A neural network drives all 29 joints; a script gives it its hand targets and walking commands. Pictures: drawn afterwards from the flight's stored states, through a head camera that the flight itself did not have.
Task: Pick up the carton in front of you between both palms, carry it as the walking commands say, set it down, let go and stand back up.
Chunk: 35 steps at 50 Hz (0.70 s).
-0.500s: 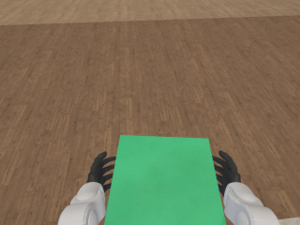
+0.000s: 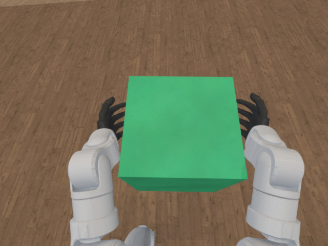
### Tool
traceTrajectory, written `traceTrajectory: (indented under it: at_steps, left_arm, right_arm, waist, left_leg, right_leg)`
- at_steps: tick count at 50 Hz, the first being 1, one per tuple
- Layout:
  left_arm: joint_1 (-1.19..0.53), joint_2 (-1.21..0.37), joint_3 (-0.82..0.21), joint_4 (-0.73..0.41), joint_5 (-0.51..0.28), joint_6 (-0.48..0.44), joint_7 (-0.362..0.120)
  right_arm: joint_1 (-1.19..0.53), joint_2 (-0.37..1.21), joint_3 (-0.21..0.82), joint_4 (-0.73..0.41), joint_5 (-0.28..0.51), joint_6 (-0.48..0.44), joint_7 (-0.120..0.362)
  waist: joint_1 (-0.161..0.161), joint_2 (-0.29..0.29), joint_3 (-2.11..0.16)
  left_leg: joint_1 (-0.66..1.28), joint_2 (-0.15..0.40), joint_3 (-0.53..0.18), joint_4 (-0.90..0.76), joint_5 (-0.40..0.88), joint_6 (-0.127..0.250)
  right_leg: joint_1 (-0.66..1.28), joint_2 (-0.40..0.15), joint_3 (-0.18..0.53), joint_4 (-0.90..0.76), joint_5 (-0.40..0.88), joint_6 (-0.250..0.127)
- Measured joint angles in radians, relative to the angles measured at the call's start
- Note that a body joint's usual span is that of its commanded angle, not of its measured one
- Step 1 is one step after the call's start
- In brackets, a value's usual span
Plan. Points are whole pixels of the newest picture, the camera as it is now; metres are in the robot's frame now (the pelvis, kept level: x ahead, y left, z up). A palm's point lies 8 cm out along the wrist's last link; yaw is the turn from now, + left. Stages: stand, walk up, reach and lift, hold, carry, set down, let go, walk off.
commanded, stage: carry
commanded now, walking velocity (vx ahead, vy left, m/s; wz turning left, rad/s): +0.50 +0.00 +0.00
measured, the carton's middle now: (177, 142) +0.35 +0.01 +0.06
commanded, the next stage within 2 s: none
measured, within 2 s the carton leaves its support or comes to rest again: neither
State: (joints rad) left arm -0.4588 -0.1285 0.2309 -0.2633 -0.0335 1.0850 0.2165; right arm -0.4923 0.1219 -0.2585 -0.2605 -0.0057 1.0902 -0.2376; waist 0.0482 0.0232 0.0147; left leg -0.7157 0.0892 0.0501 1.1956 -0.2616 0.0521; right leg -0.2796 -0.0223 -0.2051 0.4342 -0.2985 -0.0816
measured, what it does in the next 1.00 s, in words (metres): climbs: left foot, then right foot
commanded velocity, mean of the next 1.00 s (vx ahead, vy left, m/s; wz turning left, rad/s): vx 0.50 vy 0.00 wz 0.00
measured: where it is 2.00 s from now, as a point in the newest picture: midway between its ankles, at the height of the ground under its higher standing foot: (180, 108)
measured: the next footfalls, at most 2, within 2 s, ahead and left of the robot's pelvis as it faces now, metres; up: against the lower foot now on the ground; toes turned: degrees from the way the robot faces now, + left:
left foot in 0.20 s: +0.33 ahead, +0.11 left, +0.02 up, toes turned +5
right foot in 0.62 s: +0.60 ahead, -0.07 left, +0.04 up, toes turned -6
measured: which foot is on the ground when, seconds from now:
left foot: up 0.00-0.18, down 0.20-0.64, up 0.66-1.00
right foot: down 0.00-0.22, up 0.24-0.60, down 0.62-1.00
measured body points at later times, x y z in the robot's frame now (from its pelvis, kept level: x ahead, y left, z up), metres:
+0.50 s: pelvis +0.34 +0.04 +0.02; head +0.42 +0.04 +0.46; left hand +0.71 +0.17 +0.11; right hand +0.68 -0.14 +0.12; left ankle +0.29 +0.10 -0.72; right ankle +0.41 -0.09 -0.64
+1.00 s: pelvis +0.67 +0.03 +0.03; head +0.69 +0.03 +0.48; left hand +1.02 +0.19 +0.18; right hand +1.03 -0.13 +0.17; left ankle +0.79 +0.13 -0.67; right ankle +0.56 -0.06 -0.70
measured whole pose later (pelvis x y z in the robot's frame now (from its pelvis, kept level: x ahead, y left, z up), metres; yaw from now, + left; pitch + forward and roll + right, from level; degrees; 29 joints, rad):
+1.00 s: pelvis +0.67 +0.03 +0.03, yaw -1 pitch +5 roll +1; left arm -0.55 -0.14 0.26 -0.18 0.01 1.11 0.22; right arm -0.55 0.12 -0.32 -0.17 -0.05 1.09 -0.21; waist 0.04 -0.01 -0.05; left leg -0.62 0.02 0.12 0.67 -0.26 0.06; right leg -0.15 -0.03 -0.09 0.48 -0.49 -0.01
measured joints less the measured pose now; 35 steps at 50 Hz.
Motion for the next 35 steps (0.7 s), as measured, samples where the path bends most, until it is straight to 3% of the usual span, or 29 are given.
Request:
traceTrajectory:
  at_steps: [6, 9, 11, 12, 15, 17, 23, 29, 31, 33, 35]
  left_arm:
    - [-0.099, 0.001, 0.031, 0.077, 0.027, -0.003, 0.003]
    - [-0.115, 0.000, 0.044, 0.081, 0.040, 0.008, 0.005]
    - [-0.112, 0.013, 0.053, 0.074, 0.039, 0.015, 0.006]
    - [-0.106, 0.021, 0.056, 0.076, 0.031, 0.015, 0.005]
    - [-0.073, 0.009, 0.078, 0.077, 0.025, 0.016, 0.005]
    - [-0.050, -0.018, 0.093, 0.054, 0.029, 0.013, 0.003]
    - [-0.005, -0.039, 0.067, -0.038, 0.035, -0.034, -0.003]
    - [0.000, -0.002, 0.033, -0.061, 0.025, -0.039, 0.004]
    - [-0.027, 0.008, 0.021, -0.025, 0.028, -0.031, 0.005]
    - [-0.058, 0.007, 0.012, 0.028, 0.033, -0.028, 0.006]
    - [-0.070, 0.003, 0.004, 0.061, 0.023, -0.005, 0.003]
  right_arm:
    - [-0.091, -0.023, -0.035, 0.076, -0.005, -0.003, 0.001]
    - [-0.112, -0.020, -0.042, 0.099, -0.006, -0.003, 0.007]
    - [-0.125, -0.008, -0.040, 0.123, -0.009, -0.012, 0.013]
    - [-0.123, -0.001, -0.037, 0.132, -0.010, -0.018, 0.016]
    - [-0.085, 0.017, -0.032, 0.127, 0.013, -0.011, 0.032]
    - [-0.044, 0.027, -0.027, 0.097, 0.027, -0.013, 0.040]
    - [0.017, 0.036, -0.009, -0.005, 0.055, -0.056, 0.041]
    - [0.008, 0.025, 0.014, -0.035, 0.044, -0.050, 0.041]
    - [0.003, 0.011, 0.011, -0.028, 0.033, -0.037, 0.035]
    - [-0.008, -0.014, 0.001, -0.004, 0.026, -0.025, 0.028]
    - [-0.013, -0.021, -0.022, 0.032, 0.009, -0.016, 0.023]
  waist:
    - [-0.012, -0.004, -0.020]
    - [-0.032, -0.020, -0.025]
    - [-0.067, -0.039, -0.014]
    - [-0.090, -0.049, -0.002]
    - [-0.126, -0.038, 0.036]
    - [-0.135, -0.027, 0.059]
    - [-0.127, -0.018, 0.084]
    - [-0.097, -0.018, 0.025]
    - [-0.067, -0.013, 0.005]
    - [-0.020, 0.005, -0.001]
    - [0.019, -0.006, -0.005]
  left_leg:
    - [-0.030, -0.004, 0.051, -0.320, 0.072, 0.003]
    - [0.051, -0.045, 0.101, -0.496, 0.063, 0.026]
    - [0.114, -0.079, 0.121, -0.532, 0.073, 0.035]
    - [0.117, -0.091, 0.122, -0.495, 0.029, 0.041]
    - [0.182, -0.105, 0.109, -0.516, -0.052, 0.048]
    - [0.241, -0.108, 0.100, -0.579, -0.054, 0.042]
    - [0.403, -0.105, 0.078, -0.710, -0.100, 0.038]
    - [0.559, -0.098, 0.053, -0.748, -0.212, 0.004]
    - [0.576, -0.079, 0.062, -0.640, -0.275, -0.004]
    - [0.488, -0.061, 0.025, -0.350, -0.231, -0.010]
    - [0.353, -0.099, -0.031, -0.023, -0.218, 0.001]
  right_leg:
    - [0.139, 0.001, 0.024, -0.049, -0.097, 0.033]
    - [0.196, -0.018, 0.030, 0.000, -0.184, 0.070]
    - [0.161, -0.058, 0.036, 0.208, -0.220, 0.077]
    - [0.098, -0.055, 0.087, 0.383, -0.193, 0.076]
    - [-0.118, 0.008, 0.194, 0.842, -0.156, 0.048]
    - [-0.233, 0.020, 0.198, 0.925, -0.119, 0.035]
    - [-0.450, -0.010, 0.171, 0.748, -0.065, 0.040]
    - [-0.401, 0.000, 0.106, 0.297, 0.055, 0.033]
    - [-0.312, 0.027, 0.062, 0.173, 0.095, 0.014]
    - [-0.289, 0.045, 0.046, 0.230, 0.042, 0.001]
    - [-0.251, 0.051, 0.054, 0.232, -0.003, -0.005]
